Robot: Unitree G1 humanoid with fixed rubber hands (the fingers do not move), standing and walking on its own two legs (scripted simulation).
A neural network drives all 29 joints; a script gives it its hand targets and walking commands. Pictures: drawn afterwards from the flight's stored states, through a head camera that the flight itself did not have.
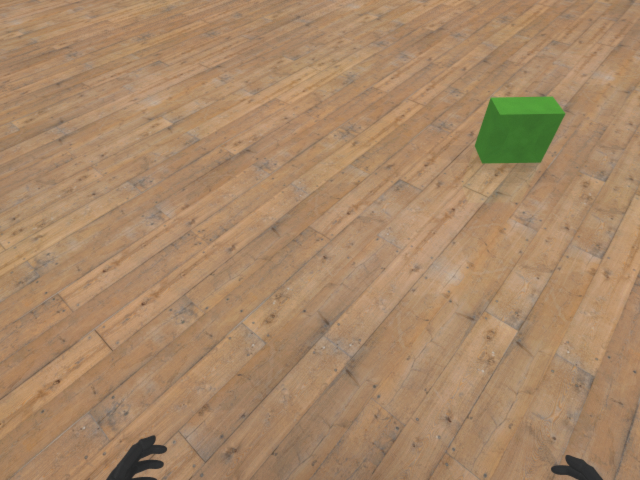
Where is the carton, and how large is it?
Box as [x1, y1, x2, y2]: [475, 97, 564, 162]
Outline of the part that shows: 490,98 475,143 475,147 481,161 540,162 564,115 564,112 553,97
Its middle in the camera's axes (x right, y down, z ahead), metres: +0.93 -0.53 +1.86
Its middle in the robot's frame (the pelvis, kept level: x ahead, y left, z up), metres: +1.70 -0.86 -0.61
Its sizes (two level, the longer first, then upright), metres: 0.287 0.146 0.268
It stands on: the floor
